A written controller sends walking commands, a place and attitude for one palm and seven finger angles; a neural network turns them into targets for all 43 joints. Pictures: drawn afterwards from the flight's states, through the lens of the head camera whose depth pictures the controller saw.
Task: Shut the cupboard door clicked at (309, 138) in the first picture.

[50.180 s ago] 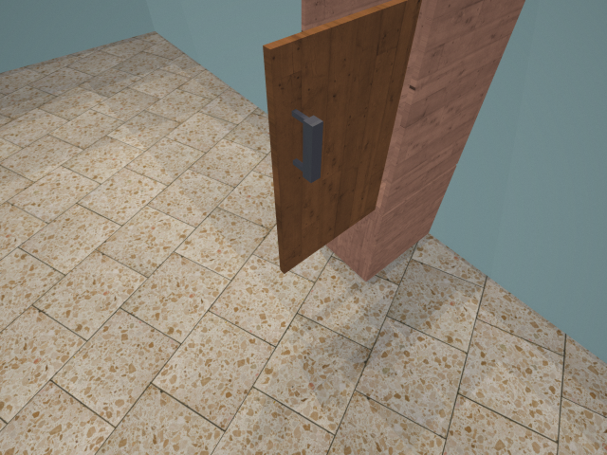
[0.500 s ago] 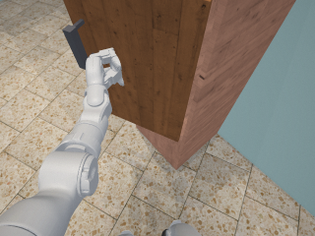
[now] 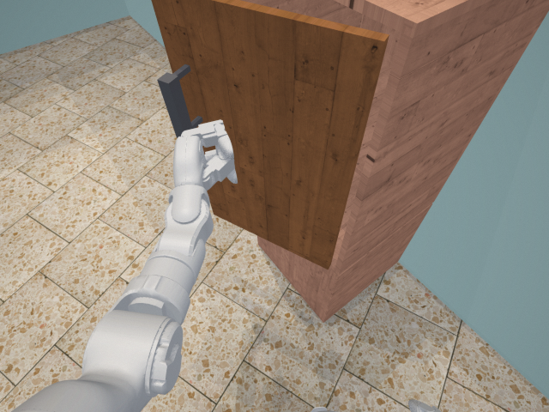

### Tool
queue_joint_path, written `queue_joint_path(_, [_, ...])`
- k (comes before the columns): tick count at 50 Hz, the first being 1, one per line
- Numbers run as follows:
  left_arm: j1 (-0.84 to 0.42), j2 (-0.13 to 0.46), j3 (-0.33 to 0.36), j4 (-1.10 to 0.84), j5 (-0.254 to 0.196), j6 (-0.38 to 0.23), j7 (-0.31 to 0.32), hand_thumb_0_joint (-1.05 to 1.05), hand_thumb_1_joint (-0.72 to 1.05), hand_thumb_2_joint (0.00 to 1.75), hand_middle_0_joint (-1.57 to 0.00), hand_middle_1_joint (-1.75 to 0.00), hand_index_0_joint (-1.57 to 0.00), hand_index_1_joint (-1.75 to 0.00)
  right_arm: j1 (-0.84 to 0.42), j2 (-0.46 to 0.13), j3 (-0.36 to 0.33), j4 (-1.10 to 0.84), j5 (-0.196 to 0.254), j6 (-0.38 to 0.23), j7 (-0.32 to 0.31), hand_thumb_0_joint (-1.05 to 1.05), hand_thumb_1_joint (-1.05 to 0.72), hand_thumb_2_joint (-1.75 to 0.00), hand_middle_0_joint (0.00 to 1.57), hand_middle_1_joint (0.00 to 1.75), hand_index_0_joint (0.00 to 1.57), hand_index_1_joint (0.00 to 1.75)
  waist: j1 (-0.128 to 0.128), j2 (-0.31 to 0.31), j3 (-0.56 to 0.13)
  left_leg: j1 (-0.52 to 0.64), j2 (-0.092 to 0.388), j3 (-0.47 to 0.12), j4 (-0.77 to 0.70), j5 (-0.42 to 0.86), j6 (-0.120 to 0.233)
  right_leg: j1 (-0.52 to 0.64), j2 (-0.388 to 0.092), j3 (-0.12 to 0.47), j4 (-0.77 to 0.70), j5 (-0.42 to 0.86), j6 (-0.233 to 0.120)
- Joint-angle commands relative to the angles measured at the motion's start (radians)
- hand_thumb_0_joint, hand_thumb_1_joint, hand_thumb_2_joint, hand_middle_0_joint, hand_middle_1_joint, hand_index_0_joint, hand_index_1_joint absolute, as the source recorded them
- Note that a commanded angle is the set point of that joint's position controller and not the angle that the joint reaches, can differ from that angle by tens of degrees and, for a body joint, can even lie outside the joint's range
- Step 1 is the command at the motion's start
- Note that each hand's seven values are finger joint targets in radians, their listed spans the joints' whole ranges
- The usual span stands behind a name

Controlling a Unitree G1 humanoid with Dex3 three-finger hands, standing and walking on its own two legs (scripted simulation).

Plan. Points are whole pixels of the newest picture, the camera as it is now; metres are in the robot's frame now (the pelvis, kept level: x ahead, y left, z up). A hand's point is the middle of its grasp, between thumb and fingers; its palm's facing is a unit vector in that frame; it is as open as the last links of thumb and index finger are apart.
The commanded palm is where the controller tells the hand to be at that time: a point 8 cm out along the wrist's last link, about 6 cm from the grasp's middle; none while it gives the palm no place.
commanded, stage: draw the hand back to the body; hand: left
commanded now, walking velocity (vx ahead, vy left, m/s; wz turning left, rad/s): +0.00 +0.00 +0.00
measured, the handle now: (184, 103) +0.62 +0.14 +0.10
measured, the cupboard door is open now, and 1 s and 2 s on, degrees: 24 24 24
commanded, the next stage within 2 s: step back with the hand held close in 1.44 s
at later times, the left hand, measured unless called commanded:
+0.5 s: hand (133, 238) +0.30 +0.15 +0.15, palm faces +0.06 -0.98 -0.17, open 3.1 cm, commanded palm +0.27 +0.21 +0.16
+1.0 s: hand out of the picture +0.21 +0.28 +0.18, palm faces +0.41 -0.83 -0.39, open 5.6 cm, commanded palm +0.15 +0.32 +0.20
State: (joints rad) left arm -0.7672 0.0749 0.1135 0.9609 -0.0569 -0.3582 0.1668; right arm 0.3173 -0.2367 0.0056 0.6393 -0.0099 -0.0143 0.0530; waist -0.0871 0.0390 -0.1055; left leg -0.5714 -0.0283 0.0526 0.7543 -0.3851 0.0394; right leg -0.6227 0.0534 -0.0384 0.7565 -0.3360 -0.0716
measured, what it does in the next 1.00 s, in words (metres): stands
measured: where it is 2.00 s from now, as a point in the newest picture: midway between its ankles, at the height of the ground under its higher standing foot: outside the picture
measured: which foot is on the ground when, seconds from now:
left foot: down 0.00-1.00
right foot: down 0.00-1.00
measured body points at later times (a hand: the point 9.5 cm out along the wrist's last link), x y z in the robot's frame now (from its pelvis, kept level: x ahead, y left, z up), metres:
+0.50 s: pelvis +0.00 +0.01 +0.03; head -0.02 -0.01 +0.48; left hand +0.29 +0.21 +0.16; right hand +0.20 -0.21 -0.05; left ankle -0.01 +0.10 -0.71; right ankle +0.02 -0.07 -0.71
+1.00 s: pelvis +0.01 +0.03 +0.03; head -0.01 +0.00 +0.48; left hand +0.18 +0.32 +0.20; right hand +0.19 -0.18 -0.06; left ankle -0.01 +0.10 -0.71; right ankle +0.02 -0.07 -0.71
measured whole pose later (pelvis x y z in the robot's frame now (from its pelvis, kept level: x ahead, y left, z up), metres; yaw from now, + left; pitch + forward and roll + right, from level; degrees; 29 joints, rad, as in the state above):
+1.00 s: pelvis +0.01 +0.03 +0.03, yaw +2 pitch -4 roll -1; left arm 0.41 0.34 0.26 -0.31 -0.07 -0.06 0.09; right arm 0.21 -0.23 0.04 0.62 0.02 0.00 -0.05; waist 0.05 0.09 0.00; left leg -0.07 -0.06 0.02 0.40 -0.26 0.07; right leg -0.09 0.03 -0.05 0.37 -0.21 -0.03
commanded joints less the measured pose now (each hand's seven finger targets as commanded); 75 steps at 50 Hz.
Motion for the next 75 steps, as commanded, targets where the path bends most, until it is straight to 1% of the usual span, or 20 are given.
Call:
queue_joint_path(1, [-0.168, 0.181, 0.065, -0.381, -0.033, -0.015, -0.028, 0.00, 0.90, 0.90, -1.30, -1.50, -1.30, -1.50, 0.047, -0.138, -0.053, -0.148, 0.020, -0.010, -0.017, 0.00, -0.90, -0.90, 0.20, 0.30, 0.20, 0.30, 0.059, -0.147, -0.400, 0.117, 0.000, -0.018, -0.103, 0.324, -0.001, 0.423, -0.039, 0.067, -0.105, 0.499, 0.062])
queue_joint_path(5, [-0.120, 0.142, -0.013, -0.606, -0.051, 0.032, -0.071, 0.00, 0.90, 0.90, -1.30, -1.50, -1.30, -1.50, -0.018, -0.125, -0.050, -0.174, 0.040, -0.014, -0.035, 0.00, -0.90, -0.90, 0.20, 0.30, 0.20, 0.30, 0.044, -0.114, -0.315, 0.190, 0.009, -0.013, -0.139, 0.283, 0.006, 0.398, -0.039, 0.067, -0.163, 0.428, 0.069])
queue_joint_path(7, [-0.076, 0.169, 0.000, -0.710, -0.069, 0.055, -0.090, 0.00, 0.90, 0.90, -1.30, -1.50, -1.30, -1.50, -0.041, -0.122, -0.050, -0.179, 0.048, -0.024, -0.049, 0.00, -0.90, -0.90, 0.20, 0.30, 0.20, 0.30, 0.058, -0.089, -0.319, 0.234, 0.013, -0.016, -0.158, 0.291, 0.006, 0.417, -0.039, 0.068, -0.183, 0.411, 0.066])
queue_joint_path(9, [-0.009, 0.138, -0.040, -0.787, -0.086, 0.088, -0.117, 0.00, 0.90, 0.90, -1.30, -1.50, -1.30, -1.50, -0.074, -0.114, -0.043, -0.185, 0.056, -0.035, -0.059, 0.00, -0.90, -0.90, 0.20, 0.30, 0.20, 0.30, 0.062, -0.068, -0.293, 0.269, 0.015, -0.021, -0.177, 0.284, 0.006, 0.415, -0.040, 0.062, -0.202, 0.383, 0.062])
queue_joint_path(18, [0.272, 0.194, -0.014, -1.006, -0.129, 0.268, -0.184, 0.00, 0.90, 0.90, -1.16, -1.35, -1.16, -1.35, -0.200, -0.110, -0.009, -0.219, 0.079, -0.049, -0.095, 0.00, -0.90, -0.90, 0.20, 0.30, 0.20, 0.30, 0.098, -0.059, -0.154, 0.327, 0.014, -0.048, -0.257, 0.234, 0.002, 0.437, -0.052, 0.041, -0.272, 0.267, 0.050])
queue_joint_path(19, [0.310, 0.242, -0.084, -1.094, -0.049, 0.236, -0.155, 0.00, 0.90, 0.90, -1.13, -1.32, -1.13, -1.32, -0.220, -0.083, -0.005, -0.217, 0.064, -0.039, -0.102, 0.00, -0.90, -0.90, 0.20, 0.30, 0.20, 0.30, 0.088, -0.072, -0.113, 0.344, 0.020, -0.057, -0.305, 0.234, 0.002, 0.465, -0.074, 0.078, -0.320, 0.255, 0.062])
queue_joint_path(20, [0.390, 0.248, -0.055, -1.077, -0.047, 0.237, -0.138, 0.00, 0.90, 0.90, -1.11, -1.29, -1.11, -1.29, -0.226, -0.085, -0.005, -0.215, 0.061, -0.030, -0.107, 0.00, -0.90, -0.90, 0.20, 0.30, 0.20, 0.30, 0.091, -0.096, -0.078, 0.337, 0.024, -0.058, -0.316, 0.215, 0.002, 0.477, -0.075, 0.079, -0.339, 0.228, 0.066])
queue_joint_path(23, [0.448, 0.259, -0.058, -1.129, -0.029, 0.242, -0.120, 0.00, 0.90, 0.90, -1.02, -1.20, -1.02, -1.20, -0.250, -0.081, 0.009, -0.210, 0.054, -0.010, -0.116, 0.00, -0.90, -0.90, 0.20, 0.30, 0.20, 0.30, 0.092, -0.052, -0.019, 0.379, 0.027, -0.064, -0.360, 0.218, 0.000, 0.491, -0.070, 0.067, -0.377, 0.204, 0.054])
queue_joint_path(26, [0.495, 0.291, -0.026, -1.181, -0.022, 0.250, -0.108, 0.00, 0.90, 0.90, -0.94, -1.11, -0.94, -1.11, -0.260, -0.081, 0.013, -0.209, 0.047, 0.000, -0.123, 0.00, -0.90, -0.90, 0.20, 0.30, 0.20, 0.30, 0.094, -0.031, 0.000, 0.416, 0.029, -0.066, -0.389, 0.217, 0.001, 0.508, -0.065, 0.061, -0.415, 0.185, 0.050])
queue_joint_path(32, [0.653, 0.322, 0.027, -1.336, -0.014, 0.253, -0.090, 0.00, 0.90, 0.90, -0.78, -0.93, -0.78, -0.93, -0.276, -0.075, 0.019, -0.218, 0.034, -0.003, -0.122, 0.00, -0.90, -0.90, 0.20, 0.30, 0.20, 0.30, 0.110, 0.039, -0.049, 0.482, 0.033, -0.073, -0.420, 0.322, -0.009, 0.586, -0.061, 0.045, -0.421, 0.281, 0.042])
queue_joint_path(37, [0.797, 0.344, 0.077, -1.397, -0.009, 0.259, -0.082, 0.00, 0.90, 0.90, -0.64, -0.78, -0.64, -0.78, -0.279, -0.084, 0.013, -0.217, 0.029, -0.010, -0.117, 0.00, -0.90, -0.90, 0.20, 0.30, 0.20, 0.30, 0.118, -0.003, 0.002, 0.476, 0.040, -0.085, -0.432, 0.361, -0.020, 0.584, -0.054, 0.030, -0.428, 0.293, 0.042])
queue_joint_path(46, [1.044, 0.456, 0.271, -1.480, -0.018, 0.237, -0.061, 0.00, 0.90, 0.90, -0.39, -0.51, -0.39, -0.51, -0.272, -0.092, -0.010, -0.200, 0.027, -0.038, -0.117, 0.00, -0.90, -0.90, 0.20, 0.30, 0.20, 0.30, 0.145, 0.007, 0.007, 0.438, 0.043, -0.087, -0.418, 0.376, -0.028, 0.603, -0.057, 0.031, -0.423, 0.286, 0.042])
queue_joint_path(49, [1.081, 0.466, 0.305, -1.542, -0.017, 0.221, -0.053, 0.00, 0.90, 0.90, -0.31, -0.42, -0.31, -0.42, -0.268, -0.091, -0.015, -0.196, 0.029, -0.058, -0.117, 0.00, -0.90, -0.90, 0.20, 0.30, 0.20, 0.30, 0.146, 0.061, 0.016, 0.433, 0.048, -0.096, -0.420, 0.380, -0.038, 0.593, -0.056, 0.022, -0.413, 0.268, 0.042])
queue_joint_path(51, [1.140, 0.495, 0.352, -1.536, -0.018, 0.220, -0.048, 0.00, 0.90, 0.90, -0.25, -0.36, -0.25, -0.36, -0.263, -0.099, -0.022, -0.189, 0.032, -0.071, -0.116, 0.00, -0.90, -0.90, 0.20, 0.30, 0.20, 0.30, 0.151, 0.040, 0.036, 0.420, 0.051, -0.097, -0.418, 0.382, -0.038, 0.584, -0.054, 0.024, -0.417, 0.262, 0.043])
queue_joint_path(53, [1.171, 0.504, 0.383, -1.556, -0.022, 0.210, -0.044, 0.00, 0.90, 0.90, -0.20, -0.30, -0.20, -0.30, -0.255, -0.096, -0.026, -0.188, 0.033, -0.081, -0.117, 0.00, -0.90, -0.90, 0.20, 0.30, 0.20, 0.30, 0.151, 0.039, 0.035, 0.419, 0.053, -0.097, -0.417, 0.380, -0.042, 0.579, -0.055, 0.019, -0.410, 0.257, 0.044])
queue_joint_path(57, [1.116, 0.425, 0.289, -1.515, -0.013, 0.210, -0.049, 0.00, 0.90, 0.90, -0.20, -0.30, -0.20, -0.30, -0.248, -0.110, -0.032, -0.172, 0.034, -0.097, -0.117, 0.00, -0.90, -0.90, 0.20, 0.30, 0.20, 0.30, 0.125, 0.014, 0.110, 0.415, 0.058, -0.106, -0.429, 0.304, -0.036, 0.506, -0.057, 0.023, -0.421, 0.188, 0.047])
queue_joint_path(61, [1.113, 0.463, 0.323, -1.514, -0.009, 0.204, -0.039, 0.00, 0.90, 0.90, -0.20, -0.30, -0.20, -0.30, -0.245, -0.115, -0.035, -0.165, 0.029, -0.110, -0.124, 0.00, -0.90, -0.90, 0.20, 0.30, 0.20, 0.30, 0.139, -0.001, 0.065, 0.413, 0.050, -0.102, -0.426, 0.285, -0.028, 0.534, -0.058, 0.024, -0.419, 0.182, 0.044])
queue_joint_path(65, [1.110, 0.472, 0.335, -1.565, -0.007, 0.197, -0.035, 0.00, 0.90, 0.90, -0.20, -0.30, -0.20, -0.30, -0.251, -0.101, -0.028, -0.170, 0.028, -0.116, -0.124, 0.00, -0.90, -0.90, 0.20, 0.30, 0.20, 0.30, 0.146, 0.057, 0.032, 0.421, 0.048, -0.102, -0.424, 0.319, -0.036, 0.565, -0.057, 0.025, -0.408, 0.211, 0.040])
queue_joint_path(70, [1.132, 0.469, 0.346, -1.549, -0.011, 0.208, -0.039, 0.00, 0.90, 0.90, -0.20, -0.30, -0.20, -0.30, -0.249, -0.095, -0.023, -0.167, 0.026, -0.114, -0.119, 0.00, -0.90, -0.90, 0.20, 0.30, 0.20, 0.30, 0.147, 0.075, 0.067, 0.411, 0.050, -0.096, -0.421, 0.357, -0.046, 0.560, -0.054, 0.025, -0.411, 0.239, 0.039])
queue_joint_path(75, [1.137, 0.456, 0.337, -1.530, -0.015, 0.214, -0.046, 0.00, 0.90, 0.90, -0.20, -0.30, -0.20, -0.30, -0.252, -0.096, -0.025, -0.174, 0.027, -0.104, -0.116, 0.00, -0.90, -0.90, 0.20, 0.30, 0.20, 0.30, 0.144, 0.035, 0.086, 0.404, 0.056, -0.098, -0.431, 0.315, -0.044, 0.547, -0.052, 0.026, -0.420, 0.207, 0.041])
